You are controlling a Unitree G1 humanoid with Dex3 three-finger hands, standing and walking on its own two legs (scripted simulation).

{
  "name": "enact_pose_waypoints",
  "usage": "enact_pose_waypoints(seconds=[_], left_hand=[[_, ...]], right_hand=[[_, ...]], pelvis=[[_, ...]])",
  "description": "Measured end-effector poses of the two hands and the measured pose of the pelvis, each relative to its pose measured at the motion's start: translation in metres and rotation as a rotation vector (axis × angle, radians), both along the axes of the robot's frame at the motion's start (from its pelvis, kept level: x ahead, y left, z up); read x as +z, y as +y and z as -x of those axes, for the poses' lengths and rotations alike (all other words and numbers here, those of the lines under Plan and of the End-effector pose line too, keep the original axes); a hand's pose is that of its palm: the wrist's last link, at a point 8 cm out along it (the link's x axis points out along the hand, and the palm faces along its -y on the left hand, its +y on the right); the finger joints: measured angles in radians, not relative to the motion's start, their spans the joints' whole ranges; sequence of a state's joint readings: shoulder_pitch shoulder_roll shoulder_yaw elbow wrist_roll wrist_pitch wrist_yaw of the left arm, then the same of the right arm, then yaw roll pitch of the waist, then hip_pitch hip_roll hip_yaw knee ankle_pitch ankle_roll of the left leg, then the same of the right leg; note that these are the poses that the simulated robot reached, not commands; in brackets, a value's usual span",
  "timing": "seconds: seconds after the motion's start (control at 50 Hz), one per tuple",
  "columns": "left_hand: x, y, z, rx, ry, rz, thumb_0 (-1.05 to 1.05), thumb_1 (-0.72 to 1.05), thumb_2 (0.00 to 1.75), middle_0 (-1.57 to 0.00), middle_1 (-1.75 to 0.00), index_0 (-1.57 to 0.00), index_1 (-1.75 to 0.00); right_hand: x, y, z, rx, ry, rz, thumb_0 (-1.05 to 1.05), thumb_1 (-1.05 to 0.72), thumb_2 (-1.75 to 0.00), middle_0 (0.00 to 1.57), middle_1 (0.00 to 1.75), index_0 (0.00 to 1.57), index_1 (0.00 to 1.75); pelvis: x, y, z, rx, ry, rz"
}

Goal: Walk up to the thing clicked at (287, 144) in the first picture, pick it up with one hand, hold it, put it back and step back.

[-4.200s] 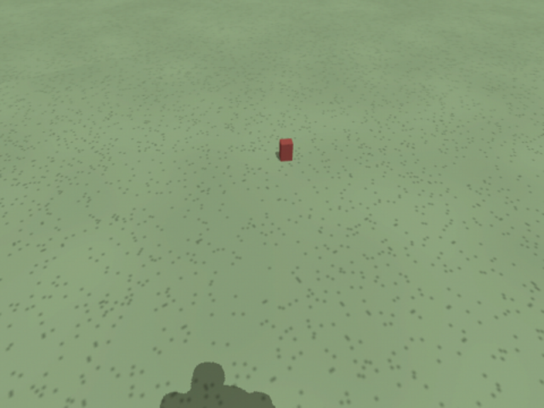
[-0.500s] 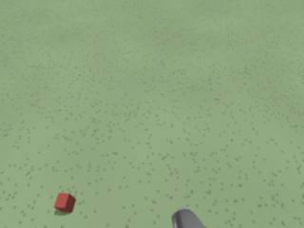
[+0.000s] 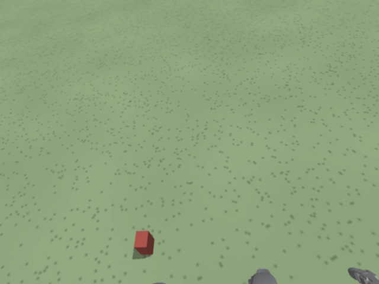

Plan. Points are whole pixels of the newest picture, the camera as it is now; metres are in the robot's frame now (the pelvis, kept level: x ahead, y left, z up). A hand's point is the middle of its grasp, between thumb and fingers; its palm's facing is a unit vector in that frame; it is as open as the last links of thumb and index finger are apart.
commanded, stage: walk up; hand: left
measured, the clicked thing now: (144, 243) +0.44 +0.31 -0.66
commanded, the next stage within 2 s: none
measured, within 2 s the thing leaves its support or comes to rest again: neither
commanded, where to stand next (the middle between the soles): +0.02 +0.14 m, yaw -9 degrees
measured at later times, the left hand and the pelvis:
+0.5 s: hand out of the picture -0.03 +0.43 -0.11, palm faces -0.14 -0.88 -0.45, open 7.3 cm; pelvis -0.09 +0.16 +0.02, yaw -7 degrees
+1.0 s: hand out of the picture +0.05 +0.48 -0.11, palm faces -0.24 -0.90 -0.37, open 7.3 cm; pelvis -0.07 +0.21 +0.05, yaw -13 degrees
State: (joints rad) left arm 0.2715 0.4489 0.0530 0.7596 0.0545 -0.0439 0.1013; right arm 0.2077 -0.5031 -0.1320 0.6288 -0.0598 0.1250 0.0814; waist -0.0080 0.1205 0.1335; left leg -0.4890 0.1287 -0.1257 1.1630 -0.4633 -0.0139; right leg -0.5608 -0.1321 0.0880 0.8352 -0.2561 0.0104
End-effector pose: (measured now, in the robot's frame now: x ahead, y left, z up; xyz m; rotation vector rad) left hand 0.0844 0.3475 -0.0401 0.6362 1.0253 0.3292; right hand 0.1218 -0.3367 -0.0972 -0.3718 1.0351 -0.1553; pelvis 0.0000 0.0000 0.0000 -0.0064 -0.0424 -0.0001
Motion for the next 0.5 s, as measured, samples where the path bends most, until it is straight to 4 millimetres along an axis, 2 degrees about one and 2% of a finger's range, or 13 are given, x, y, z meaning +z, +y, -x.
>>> enact_pose_waypoints(seconds=[0.06,0.1,0.16,0.22,0.3,0.42,0.5], left_hand=[[-0.014,0.055,0.013,-0.001,-0.006,-0.019,0.0,0.9,0.89,-0.21,-0.3,-0.22,-0.3],[-0.025,0.087,0.023,0.031,0.001,-0.027,0.0,0.9,0.89,-0.21,-0.3,-0.22,-0.3],[-0.031,0.11,0.039,0.076,0.036,-0.005,0.01,0.9,0.89,-0.2,-0.3,-0.21,-0.3],[-0.031,0.117,0.052,0.076,0.066,0.051,0.01,0.91,0.89,-0.2,-0.3,-0.21,-0.3],[-0.032,0.116,0.077,0.065,0.124,0.112,0.01,0.91,0.89,-0.2,-0.3,-0.21,-0.3],[-0.033,0.113,0.108,-0.005,0.194,0.164,0.01,0.9,0.89,-0.2,-0.3,-0.21,-0.3],[-0.028,0.12,0.111,-0.027,0.146,0.203,0.01,0.9,0.89,-0.21,-0.3,-0.21,-0.3]], right_hand=[[-0.005,0.032,0.022,-0.01,0.005,0.043,0.01,-0.91,-0.9,0.2,0.3,0.2,0.3],[-0.006,0.058,0.047,-0.017,0.025,0.051,0.01,-0.91,-0.9,0.2,0.3,0.2,0.3],[-0.003,0.094,0.093,-0.061,0.091,0.03,0.0,-0.91,-0.9,0.2,0.3,0.2,0.3],[0.008,0.125,0.13,-0.105,0.162,0.005,0.01,-0.91,-0.9,0.2,0.3,0.2,0.3],[0.013,0.15,0.161,-0.11,0.201,-0.015,0.01,-0.9,-0.9,0.21,0.3,0.21,0.3],[-0.004,0.17,0.186,-0.179,0.162,-0.037,0.01,-0.9,-0.9,0.21,0.3,0.21,0.3],[-0.001,0.197,0.194,-0.176,0.158,-0.064,0.01,-0.91,-0.9,0.2,0.3,0.2,0.3]], pelvis=[[-0.015,0.04,0.021,-0.007,-0.007,-0.008],[-0.019,0.061,0.033,-0.04,-0.035,-0.04],[-0.009,0.084,0.044,-0.028,-0.034,0.042],[0.007,0.097,0.056,-0.03,-0.009,0.039],[0.019,0.119,0.073,-0.042,0.017,0.026],[0.017,0.151,0.091,-0.114,0.005,0.035],[0.024,0.164,0.094,-0.13,-0.013,0.01]])
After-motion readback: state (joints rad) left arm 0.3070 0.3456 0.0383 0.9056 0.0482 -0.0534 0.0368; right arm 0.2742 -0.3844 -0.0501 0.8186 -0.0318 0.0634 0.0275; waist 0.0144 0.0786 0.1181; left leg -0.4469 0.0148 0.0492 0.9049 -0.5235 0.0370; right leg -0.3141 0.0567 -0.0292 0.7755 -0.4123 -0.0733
